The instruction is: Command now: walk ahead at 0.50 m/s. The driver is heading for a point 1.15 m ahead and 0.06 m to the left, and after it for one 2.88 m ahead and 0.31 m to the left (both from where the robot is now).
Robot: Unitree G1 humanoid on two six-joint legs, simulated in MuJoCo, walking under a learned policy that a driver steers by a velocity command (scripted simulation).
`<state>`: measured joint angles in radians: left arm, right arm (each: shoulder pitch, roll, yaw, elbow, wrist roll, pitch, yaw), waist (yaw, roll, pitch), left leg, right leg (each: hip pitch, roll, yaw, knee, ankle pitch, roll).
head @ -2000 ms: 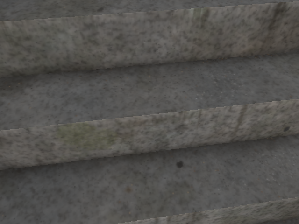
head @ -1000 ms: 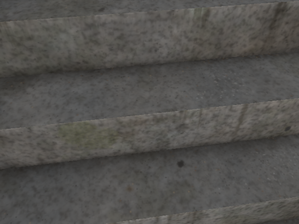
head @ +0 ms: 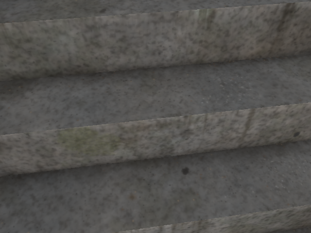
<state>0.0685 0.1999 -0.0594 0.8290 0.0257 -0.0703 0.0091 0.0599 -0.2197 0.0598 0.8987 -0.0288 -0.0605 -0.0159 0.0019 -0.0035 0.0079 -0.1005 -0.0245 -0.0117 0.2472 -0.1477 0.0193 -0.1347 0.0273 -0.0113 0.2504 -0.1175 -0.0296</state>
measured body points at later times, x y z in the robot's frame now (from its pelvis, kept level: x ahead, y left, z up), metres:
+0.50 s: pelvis +0.00 +0.00 +0.00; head +0.01 +0.00 +0.45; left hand +0.18 +0.21 -0.11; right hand +0.16 -0.23 -0.11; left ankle -0.01 +0.11 -0.75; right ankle +0.01 -0.10 -0.75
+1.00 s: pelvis +0.00 +0.00 +0.00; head +0.01 +0.00 +0.45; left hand +0.18 +0.21 -0.11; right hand +0.16 -0.23 -0.11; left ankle -0.01 +0.11 -0.75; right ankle +0.01 -0.10 -0.75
